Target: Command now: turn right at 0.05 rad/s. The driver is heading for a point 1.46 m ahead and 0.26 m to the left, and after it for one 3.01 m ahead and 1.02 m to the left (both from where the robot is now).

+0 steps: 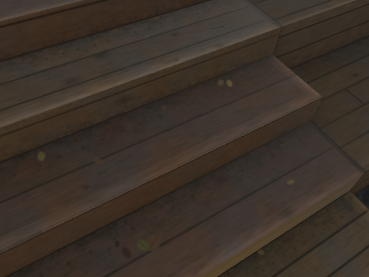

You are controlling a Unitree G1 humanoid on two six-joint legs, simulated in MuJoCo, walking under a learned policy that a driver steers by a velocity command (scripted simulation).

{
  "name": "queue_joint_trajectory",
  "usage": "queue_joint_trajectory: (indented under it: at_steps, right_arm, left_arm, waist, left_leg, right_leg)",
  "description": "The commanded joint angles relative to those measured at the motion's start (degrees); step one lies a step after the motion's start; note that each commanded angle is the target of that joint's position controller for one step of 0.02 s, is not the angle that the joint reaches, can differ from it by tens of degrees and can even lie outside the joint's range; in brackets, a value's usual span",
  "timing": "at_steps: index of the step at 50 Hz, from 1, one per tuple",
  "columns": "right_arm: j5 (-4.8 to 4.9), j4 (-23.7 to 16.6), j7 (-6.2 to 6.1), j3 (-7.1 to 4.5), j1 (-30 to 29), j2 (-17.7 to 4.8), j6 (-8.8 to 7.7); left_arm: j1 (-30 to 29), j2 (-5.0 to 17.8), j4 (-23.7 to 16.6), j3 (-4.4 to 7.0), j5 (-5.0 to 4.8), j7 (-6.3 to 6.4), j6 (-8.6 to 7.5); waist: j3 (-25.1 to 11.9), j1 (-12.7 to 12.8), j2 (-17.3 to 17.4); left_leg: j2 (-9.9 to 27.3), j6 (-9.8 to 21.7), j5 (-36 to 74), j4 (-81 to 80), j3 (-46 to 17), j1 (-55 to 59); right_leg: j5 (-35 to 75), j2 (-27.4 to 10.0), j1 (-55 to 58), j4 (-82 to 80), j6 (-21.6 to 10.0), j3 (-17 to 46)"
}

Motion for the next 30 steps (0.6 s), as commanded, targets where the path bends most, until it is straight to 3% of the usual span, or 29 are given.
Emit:
queue_joint_trajectory:
  at_steps: [1, 5, 10, 11, 12, 13, 15, 23, 24, 26, 30]
  right_arm:
    - [0.46, -3.3, -0.6, -1.59, -0.2, -5.9, -1.02]
    - [0.8, -2.8, -1.24, -1.64, 0.6, -6.6, 0.52]
    - [-0.22, -1.5, -2.15, -1.61, 3.0, -6.4, 2.64]
    - [-0.47, 1.5, -1.6, -3.26, 5.3, -8.2, 2.41]
    - [-0.46, 2.4, -1.41, -3.53, 7.0, -8.3, 2.29]
    - [-0.37, 3.1, -1.28, -3.7, 7.6, -7.7, 2.21]
    - [-0.49, 3.7, -1.1, -3.88, 6.8, -6.6, 2.12]
    - [-1.14, 6.5, -1.54, -4.95, 5.8, -6.4, 2.07]
    - [-1.07, 7.5, -1.32, -6.09, 8.3, -8.9, 2.0]
    - [-1.24, 8.1, -0.99, -6.98, 9.0, -10.5, 1.39]
    - [-1.51, 8.5, -0.85, -7.15, 8.5, -9.9, -0.8]
  left_arm:
    - [7.7, 2.7, -0.7, 0.58, 0.14, 0.47, -0.81]
    - [6.6, 2.7, -1.3, 0.82, 0.1, 0.96, -0.42]
    - [7.5, 2.4, -0.3, 1.21, -0.11, 1.75, 0.43]
    - [3.8, 1.1, -1.1, 0.94, 4.79, 0.34, 1.2]
    - [3.8, -0.1, -1.1, 0.87, 4.8, -0.26, 1.55]
    - [4.8, -0.4, -0.6, 0.97, 4.15, -0.41, 1.67]
    - [6.5, 0.2, 0.1, 1.37, 3.46, -0.13, 1.83]
    - [6.4, 0.6, 0.2, 1.89, 3.22, 0.52, 1.08]
    - [6.2, 0.9, -0.6, 1.9, 3.49, 0.1, 0.65]
    - [1.5, 1.9, -3.1, 2.14, 3.67, -1.02, -0.21]
    - [-3.3, 0.9, -6.3, 1.78, 3.12, -2.53, -1.92]
  waist:
    - [-6.4, 2.9, 4.0]
    - [-5.9, 3.0, 6.2]
    - [-3.8, 1.7, 8.0]
    - [-0.3, 1.4, 0.7]
    - [-1.0, 0.6, 2.9]
    - [-2.2, 0.4, 5.0]
    - [-2.9, 0.5, 7.3]
    - [-3.3, 0.3, 5.0]
    - [-4.5, -0.4, 6.4]
    - [-3.5, -1.5, 6.7]
    - [-3.0, -1.4, 3.5]
  left_leg:
    - [11.8, 5.9, -2.4, -20.8, -19.2, 11.2]
    - [11.6, 5.6, -4.3, -24.1, -17.4, 15.4]
    - [14.2, 6.4, -8.9, -24.6, -20.8, 17.1]
    - [13.1, 5.8, -6.2, -25.3, -17.2, 13.9]
    - [12.8, 6.3, -5.3, -24.9, -17.2, 15.2]
    - [13.2, 6.9, -5.1, -24.6, -17.8, 16.9]
    - [14.5, 8.9, -6.0, -24.6, -19.9, 18.0]
    - [17.1, 13.2, -4.6, -22.9, -24.0, 18.9]
    - [17.5, 13.8, -15.6, -24.4, -26.4, 21.7]
    - [19.4, 13.5, -31.7, -27.9, -32.4, 23.9]
    - [19.4, 11.3, -29.7, -29.7, -31.8, 21.9]
  right_leg:
    - [4.8, -1.7, -3.9, -2.0, 0.6, 3.4]
    - [6.0, -4.6, -4.3, -11.5, 4.7, 1.1]
    - [4.7, -7.5, -5.4, -15.5, 8.0, 1.2]
    - [4.2, -7.5, -2.9, -21.9, 7.8, -4.0]
    - [4.8, -7.7, -1.8, -23.9, 7.7, -4.9]
    - [4.4, -8.0, -1.3, -24.9, 7.5, -4.8]
    - [3.0, -8.3, -0.9, -25.5, 6.9, -4.1]
    - [-2.7, -8.5, 0.5, -24.3, 4.9, -3.5]
    - [-3.7, -8.7, -3.1, -22.3, 4.4, -4.5]
    - [-4.1, -10.9, -9.8, -21.2, 3.6, -4.0]
    - [0.6, -13.7, -11.7, -22.8, 2.6, -3.5]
